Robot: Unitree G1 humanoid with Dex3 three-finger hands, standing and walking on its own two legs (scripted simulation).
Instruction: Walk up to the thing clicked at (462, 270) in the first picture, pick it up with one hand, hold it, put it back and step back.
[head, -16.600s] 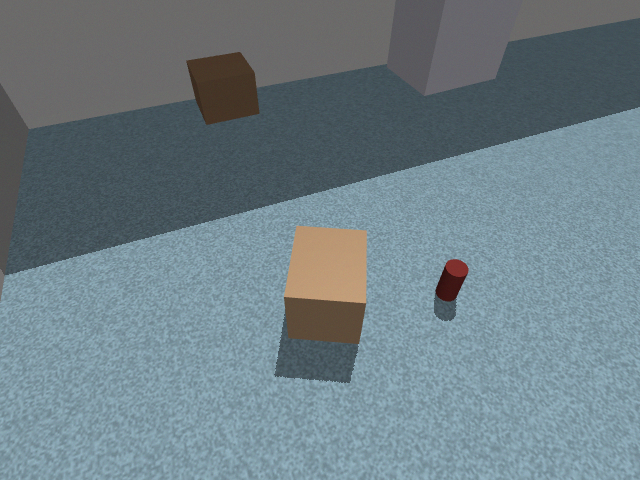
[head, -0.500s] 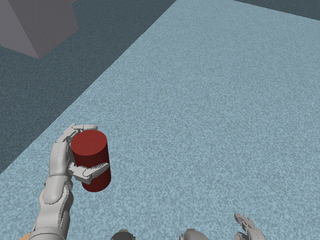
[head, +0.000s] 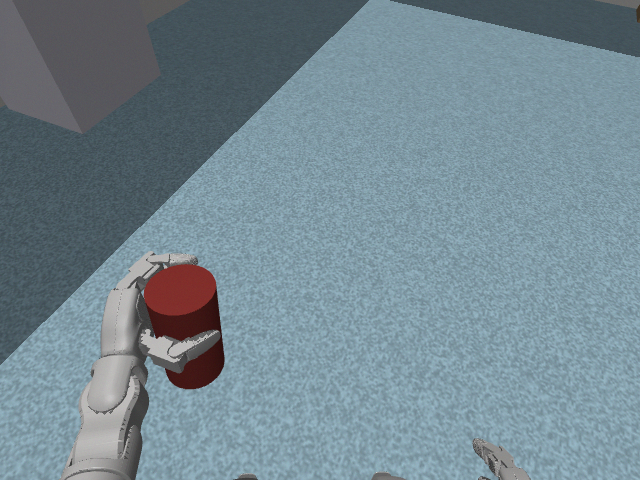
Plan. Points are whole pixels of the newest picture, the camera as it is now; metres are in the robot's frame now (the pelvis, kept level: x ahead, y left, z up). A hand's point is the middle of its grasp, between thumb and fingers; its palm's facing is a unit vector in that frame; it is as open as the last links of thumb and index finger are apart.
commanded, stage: hold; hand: left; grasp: from the side
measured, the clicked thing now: (188, 329) +0.32 +0.17 -0.01
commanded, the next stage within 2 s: none
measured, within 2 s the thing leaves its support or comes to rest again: neither
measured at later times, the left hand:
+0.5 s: hand (179, 313) +0.31 +0.17 +0.04, palm faces +0.09 -1.00 -0.03, open 11.3 cm
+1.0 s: hand (174, 316) +0.31 +0.17 +0.05, palm faces +0.09 -1.00 -0.04, open 11.3 cm
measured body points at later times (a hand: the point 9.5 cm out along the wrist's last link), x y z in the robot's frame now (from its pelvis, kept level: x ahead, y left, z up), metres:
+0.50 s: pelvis +0.00 +0.00 +0.01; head +0.03 +0.01 +0.46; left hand +0.30 +0.22 +0.05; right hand +0.12 -0.24 -0.10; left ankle +0.01 +0.13 -0.69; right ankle +0.02 -0.14 -0.69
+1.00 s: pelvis -0.01 +0.00 +0.01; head +0.02 +0.01 +0.46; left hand +0.30 +0.23 +0.05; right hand +0.12 -0.24 -0.10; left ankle +0.01 +0.13 -0.69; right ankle +0.02 -0.14 -0.69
